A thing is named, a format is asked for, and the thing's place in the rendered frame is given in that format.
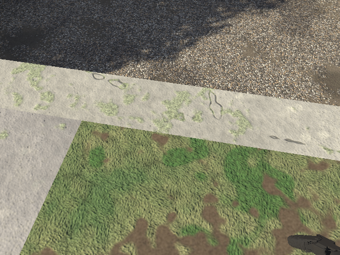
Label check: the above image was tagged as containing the right robot hand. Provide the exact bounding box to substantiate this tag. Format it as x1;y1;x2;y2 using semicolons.
287;234;340;255

